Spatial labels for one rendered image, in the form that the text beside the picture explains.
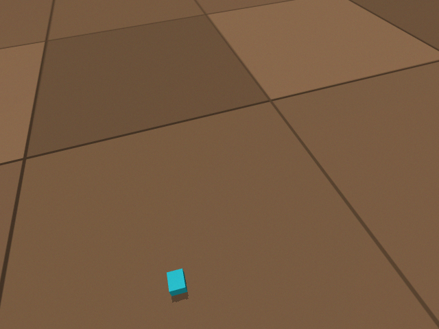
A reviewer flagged small box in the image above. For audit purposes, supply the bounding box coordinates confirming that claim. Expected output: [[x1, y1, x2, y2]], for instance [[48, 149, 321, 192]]
[[167, 269, 187, 296]]

